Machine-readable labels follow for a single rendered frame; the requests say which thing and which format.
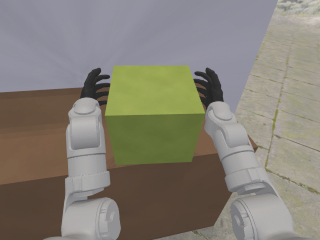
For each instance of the left robot forearm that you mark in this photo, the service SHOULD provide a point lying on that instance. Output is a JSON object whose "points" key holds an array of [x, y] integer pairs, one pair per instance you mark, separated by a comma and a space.
{"points": [[85, 146]]}

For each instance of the robot left upper arm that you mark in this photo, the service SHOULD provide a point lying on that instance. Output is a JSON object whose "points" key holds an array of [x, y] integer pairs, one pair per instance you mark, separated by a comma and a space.
{"points": [[91, 219]]}

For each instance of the right robot hand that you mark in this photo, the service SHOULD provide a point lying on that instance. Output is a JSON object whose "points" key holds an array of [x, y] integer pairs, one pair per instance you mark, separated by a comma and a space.
{"points": [[213, 91]]}

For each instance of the left robot hand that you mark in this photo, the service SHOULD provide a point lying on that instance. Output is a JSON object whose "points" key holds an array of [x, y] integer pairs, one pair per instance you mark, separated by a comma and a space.
{"points": [[90, 86]]}

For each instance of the carton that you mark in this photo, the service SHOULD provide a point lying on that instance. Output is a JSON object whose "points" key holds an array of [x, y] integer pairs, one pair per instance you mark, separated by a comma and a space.
{"points": [[154, 114]]}

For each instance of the right robot forearm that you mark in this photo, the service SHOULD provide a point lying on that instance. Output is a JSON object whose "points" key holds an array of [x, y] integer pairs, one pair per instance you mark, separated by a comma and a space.
{"points": [[244, 174]]}

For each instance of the robot right upper arm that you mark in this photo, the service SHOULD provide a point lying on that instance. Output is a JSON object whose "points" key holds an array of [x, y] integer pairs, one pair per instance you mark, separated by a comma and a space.
{"points": [[262, 217]]}

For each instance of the pedestal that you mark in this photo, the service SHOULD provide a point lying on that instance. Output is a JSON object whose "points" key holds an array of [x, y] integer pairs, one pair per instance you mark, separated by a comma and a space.
{"points": [[154, 200]]}

